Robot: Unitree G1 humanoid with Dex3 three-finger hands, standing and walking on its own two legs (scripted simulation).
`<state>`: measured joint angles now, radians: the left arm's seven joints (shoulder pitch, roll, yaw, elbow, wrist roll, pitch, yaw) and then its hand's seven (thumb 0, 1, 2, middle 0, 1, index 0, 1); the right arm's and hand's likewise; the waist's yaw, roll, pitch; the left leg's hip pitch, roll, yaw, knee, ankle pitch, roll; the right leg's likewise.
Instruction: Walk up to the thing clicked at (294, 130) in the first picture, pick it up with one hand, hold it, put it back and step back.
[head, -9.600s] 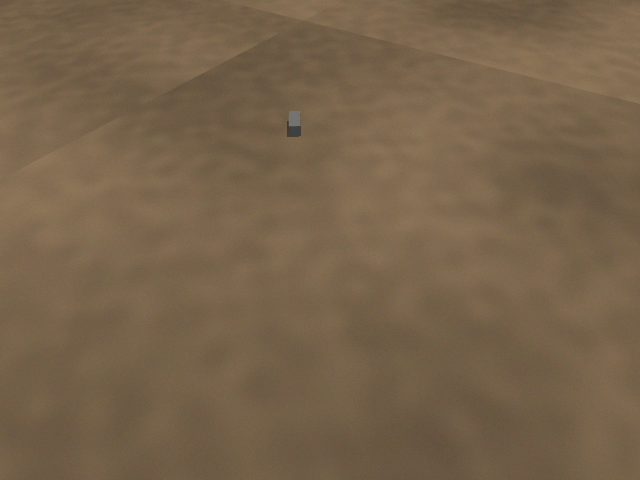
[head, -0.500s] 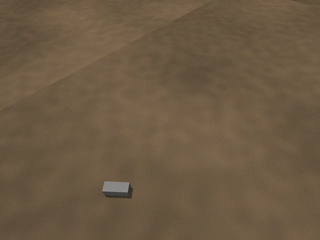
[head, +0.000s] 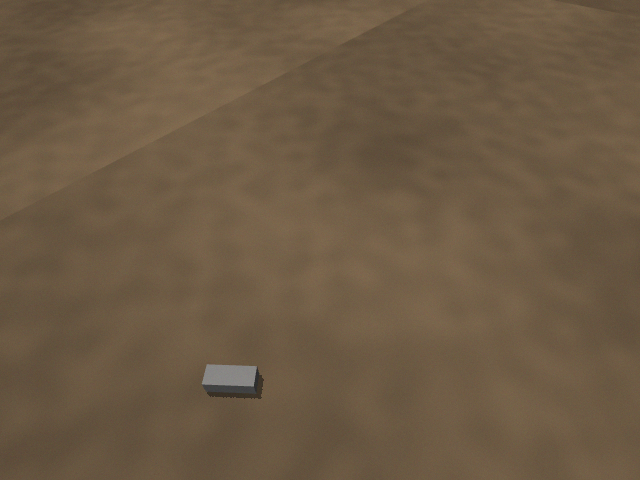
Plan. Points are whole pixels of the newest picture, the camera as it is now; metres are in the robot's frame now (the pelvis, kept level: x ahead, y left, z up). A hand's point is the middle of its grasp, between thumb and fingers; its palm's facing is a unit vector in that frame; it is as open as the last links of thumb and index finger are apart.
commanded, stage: stand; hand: left
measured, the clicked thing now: (231, 378) +0.57 +0.33 -0.75
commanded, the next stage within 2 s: walk up in 0.52 s
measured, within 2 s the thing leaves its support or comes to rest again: neither
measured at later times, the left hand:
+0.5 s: hand out of the picture +0.07 +0.26 -0.16, palm faces -0.02 -0.94 -0.34, open 7.4 cm
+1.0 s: hand out of the picture +0.11 +0.42 -0.19, palm faces +0.01 -0.92 -0.40, open 7.4 cm
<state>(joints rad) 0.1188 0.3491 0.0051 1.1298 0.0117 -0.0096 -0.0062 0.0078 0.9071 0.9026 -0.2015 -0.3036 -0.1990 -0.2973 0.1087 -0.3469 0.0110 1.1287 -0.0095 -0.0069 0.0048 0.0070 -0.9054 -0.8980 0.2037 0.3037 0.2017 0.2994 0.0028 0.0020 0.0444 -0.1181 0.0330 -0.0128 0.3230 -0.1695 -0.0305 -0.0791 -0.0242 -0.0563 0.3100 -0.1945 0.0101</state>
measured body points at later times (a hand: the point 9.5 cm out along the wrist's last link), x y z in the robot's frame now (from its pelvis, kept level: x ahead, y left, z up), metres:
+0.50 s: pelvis +0.01 +0.00 +0.00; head +0.02 +0.00 +0.45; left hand +0.08 +0.30 -0.14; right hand +0.08 -0.30 -0.13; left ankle +0.01 +0.14 -0.75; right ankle -0.02 -0.12 -0.75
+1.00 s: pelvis +0.08 +0.13 -0.02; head +0.12 +0.16 +0.42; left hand +0.11 +0.47 -0.16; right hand +0.16 -0.18 -0.13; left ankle +0.14 +0.24 -0.75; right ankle +0.03 -0.04 -0.69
